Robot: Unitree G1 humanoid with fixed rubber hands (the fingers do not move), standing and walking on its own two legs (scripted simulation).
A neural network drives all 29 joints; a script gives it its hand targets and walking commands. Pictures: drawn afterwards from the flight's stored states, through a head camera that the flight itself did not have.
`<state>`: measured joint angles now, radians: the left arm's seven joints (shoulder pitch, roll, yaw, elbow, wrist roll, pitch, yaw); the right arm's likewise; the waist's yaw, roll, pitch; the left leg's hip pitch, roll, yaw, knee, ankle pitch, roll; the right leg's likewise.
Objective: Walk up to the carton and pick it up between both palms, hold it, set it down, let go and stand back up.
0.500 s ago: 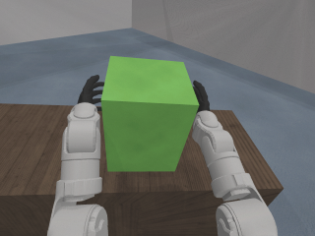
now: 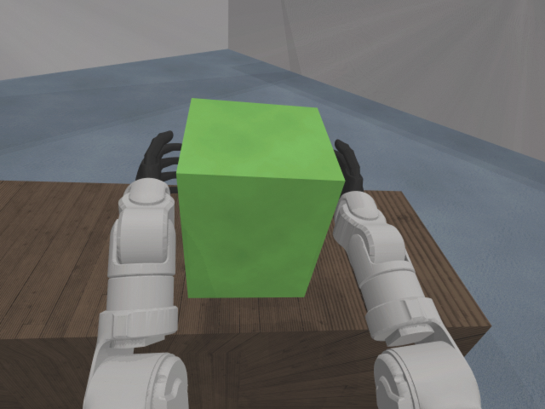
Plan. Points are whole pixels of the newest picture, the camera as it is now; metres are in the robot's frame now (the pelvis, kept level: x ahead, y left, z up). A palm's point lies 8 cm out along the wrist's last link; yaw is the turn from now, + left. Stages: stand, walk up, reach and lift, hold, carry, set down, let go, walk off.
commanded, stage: hold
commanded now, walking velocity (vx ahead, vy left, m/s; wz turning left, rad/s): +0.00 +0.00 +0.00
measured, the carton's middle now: (251, 204) +0.38 +0.01 +0.17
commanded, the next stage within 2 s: none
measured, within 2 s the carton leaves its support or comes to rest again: neither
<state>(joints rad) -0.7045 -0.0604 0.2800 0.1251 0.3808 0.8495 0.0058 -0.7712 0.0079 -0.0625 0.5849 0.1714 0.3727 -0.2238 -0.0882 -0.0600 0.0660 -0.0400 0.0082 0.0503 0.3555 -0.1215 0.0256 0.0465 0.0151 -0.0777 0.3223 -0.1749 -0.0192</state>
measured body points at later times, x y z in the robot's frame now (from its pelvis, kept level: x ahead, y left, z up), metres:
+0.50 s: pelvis +0.00 +0.00 +0.00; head -0.05 +0.03 +0.45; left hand +0.38 +0.14 +0.22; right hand +0.38 -0.13 +0.21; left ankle +0.06 +0.10 -0.74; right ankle +0.02 -0.10 -0.74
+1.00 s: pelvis +0.00 +0.00 +0.00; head -0.05 +0.03 +0.45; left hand +0.38 +0.14 +0.21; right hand +0.38 -0.13 +0.21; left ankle +0.06 +0.10 -0.74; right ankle +0.02 -0.10 -0.74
